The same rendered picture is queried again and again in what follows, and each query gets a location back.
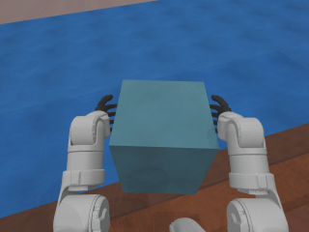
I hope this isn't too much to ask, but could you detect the robot left upper arm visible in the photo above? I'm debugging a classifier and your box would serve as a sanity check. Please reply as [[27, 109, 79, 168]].
[[53, 194, 110, 232]]

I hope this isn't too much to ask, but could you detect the right robot hand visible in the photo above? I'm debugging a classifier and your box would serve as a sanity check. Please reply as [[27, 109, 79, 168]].
[[210, 95, 232, 133]]

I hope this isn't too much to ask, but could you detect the left robot hand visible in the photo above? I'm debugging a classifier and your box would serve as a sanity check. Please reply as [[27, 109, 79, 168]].
[[95, 95, 118, 131]]

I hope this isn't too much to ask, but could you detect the robot right thigh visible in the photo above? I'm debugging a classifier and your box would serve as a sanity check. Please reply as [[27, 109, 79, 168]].
[[169, 217, 206, 232]]

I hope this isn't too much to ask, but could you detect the robot right upper arm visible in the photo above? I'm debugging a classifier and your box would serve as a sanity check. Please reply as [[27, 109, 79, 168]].
[[226, 198, 289, 232]]

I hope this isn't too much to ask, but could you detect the robot right forearm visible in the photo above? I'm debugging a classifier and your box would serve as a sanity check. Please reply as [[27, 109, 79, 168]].
[[217, 111, 289, 232]]

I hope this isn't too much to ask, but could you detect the carton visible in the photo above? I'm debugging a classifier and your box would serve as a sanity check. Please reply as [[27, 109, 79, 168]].
[[108, 79, 219, 194]]

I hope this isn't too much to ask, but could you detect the robot left forearm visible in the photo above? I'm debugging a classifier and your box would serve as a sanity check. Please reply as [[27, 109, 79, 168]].
[[53, 110, 111, 231]]

